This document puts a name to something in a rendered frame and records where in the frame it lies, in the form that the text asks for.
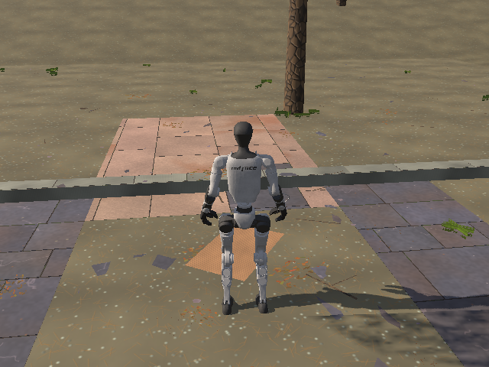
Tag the robot left hand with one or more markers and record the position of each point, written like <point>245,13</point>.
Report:
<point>210,215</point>

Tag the robot right forearm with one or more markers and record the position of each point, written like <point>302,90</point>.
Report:
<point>279,201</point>

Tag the right robot foot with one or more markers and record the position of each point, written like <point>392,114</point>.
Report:
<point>262,307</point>

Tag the robot right hand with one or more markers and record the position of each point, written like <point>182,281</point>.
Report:
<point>276,210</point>

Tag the robot right upper arm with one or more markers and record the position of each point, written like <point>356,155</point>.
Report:
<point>268,162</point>

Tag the robot left forearm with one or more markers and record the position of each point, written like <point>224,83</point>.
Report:
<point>208,201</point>

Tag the robot left upper arm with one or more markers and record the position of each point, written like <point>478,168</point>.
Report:
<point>216,174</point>

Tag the left robot shin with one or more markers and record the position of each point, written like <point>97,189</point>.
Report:
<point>226,279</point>

